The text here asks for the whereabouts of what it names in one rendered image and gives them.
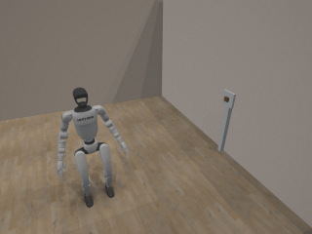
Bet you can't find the left robot forearm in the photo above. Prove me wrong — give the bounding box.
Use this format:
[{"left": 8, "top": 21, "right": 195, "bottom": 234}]
[{"left": 109, "top": 120, "right": 123, "bottom": 143}]

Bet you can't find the left robot hand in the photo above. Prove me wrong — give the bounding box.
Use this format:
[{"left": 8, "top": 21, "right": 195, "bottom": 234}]
[{"left": 119, "top": 141, "right": 129, "bottom": 158}]

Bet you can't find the robot right foot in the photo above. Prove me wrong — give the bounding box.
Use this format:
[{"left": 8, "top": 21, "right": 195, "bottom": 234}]
[{"left": 84, "top": 193, "right": 94, "bottom": 208}]

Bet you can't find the panel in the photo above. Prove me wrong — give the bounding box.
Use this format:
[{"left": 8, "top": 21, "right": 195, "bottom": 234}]
[{"left": 217, "top": 90, "right": 236, "bottom": 152}]

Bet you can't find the robot left shin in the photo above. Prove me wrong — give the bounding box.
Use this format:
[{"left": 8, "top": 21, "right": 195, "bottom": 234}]
[{"left": 104, "top": 173, "right": 113, "bottom": 188}]

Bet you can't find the left robot upper arm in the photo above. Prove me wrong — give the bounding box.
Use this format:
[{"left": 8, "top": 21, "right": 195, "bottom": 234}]
[{"left": 94, "top": 105, "right": 113, "bottom": 128}]

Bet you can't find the right robot hand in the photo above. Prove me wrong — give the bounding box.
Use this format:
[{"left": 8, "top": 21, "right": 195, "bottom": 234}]
[{"left": 57, "top": 161, "right": 67, "bottom": 180}]

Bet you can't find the right robot forearm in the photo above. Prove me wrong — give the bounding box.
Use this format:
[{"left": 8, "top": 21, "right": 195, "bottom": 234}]
[{"left": 57, "top": 132, "right": 66, "bottom": 161}]

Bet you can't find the right robot upper arm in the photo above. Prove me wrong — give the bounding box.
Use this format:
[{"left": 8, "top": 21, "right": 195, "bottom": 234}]
[{"left": 60, "top": 110, "right": 72, "bottom": 139}]

